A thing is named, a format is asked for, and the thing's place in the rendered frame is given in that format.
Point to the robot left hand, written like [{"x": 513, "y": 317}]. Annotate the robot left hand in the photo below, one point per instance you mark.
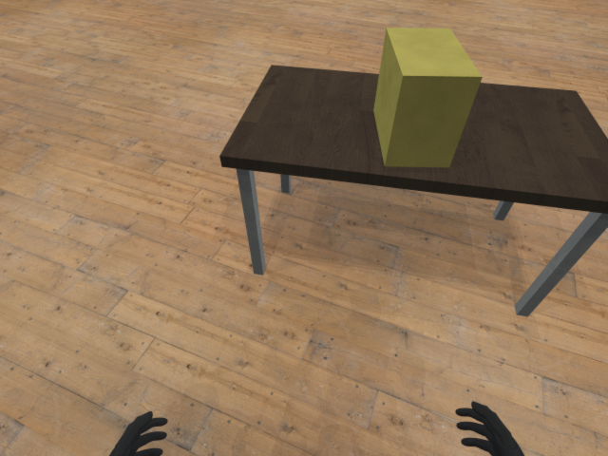
[{"x": 131, "y": 439}]

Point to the robot right hand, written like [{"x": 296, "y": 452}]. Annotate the robot right hand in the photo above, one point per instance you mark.
[{"x": 500, "y": 441}]

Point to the table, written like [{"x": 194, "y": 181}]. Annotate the table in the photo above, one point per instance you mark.
[{"x": 523, "y": 144}]

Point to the carton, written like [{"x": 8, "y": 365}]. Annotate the carton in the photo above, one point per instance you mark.
[{"x": 426, "y": 87}]

